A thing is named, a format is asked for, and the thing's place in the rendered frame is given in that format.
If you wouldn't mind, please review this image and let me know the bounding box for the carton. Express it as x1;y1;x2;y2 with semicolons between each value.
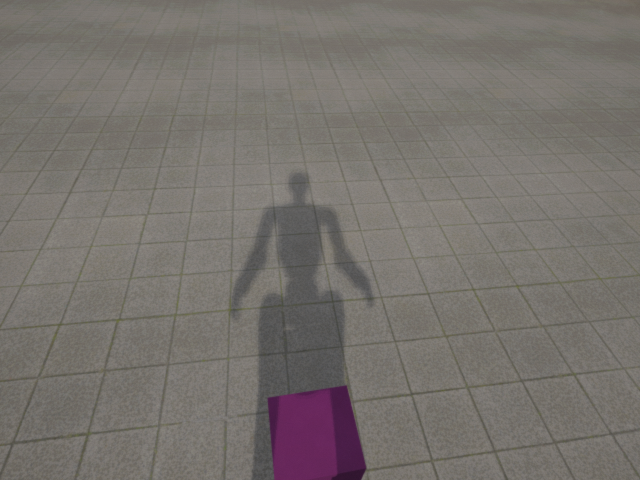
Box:
268;385;366;480

